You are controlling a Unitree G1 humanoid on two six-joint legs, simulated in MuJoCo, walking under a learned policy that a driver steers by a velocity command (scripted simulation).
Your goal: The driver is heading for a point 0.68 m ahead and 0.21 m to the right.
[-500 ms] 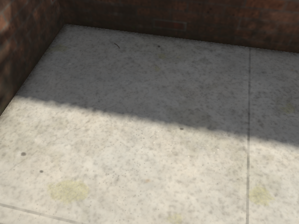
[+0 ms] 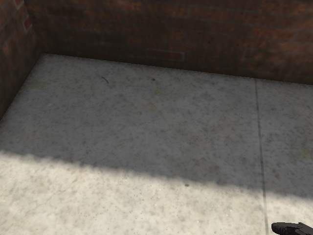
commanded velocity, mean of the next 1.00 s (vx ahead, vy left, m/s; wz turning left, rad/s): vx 0.49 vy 0.00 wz -0.49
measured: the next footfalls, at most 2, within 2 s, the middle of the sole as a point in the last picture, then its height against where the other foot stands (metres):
right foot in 0.44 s outside the picture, level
left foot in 0.94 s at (196, 181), level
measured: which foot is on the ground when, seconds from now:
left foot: down 0.00-0.46, up 0.48-0.92, down 0.94-1.00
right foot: up 0.00-0.42, down 0.44-0.96, up 0.98-1.00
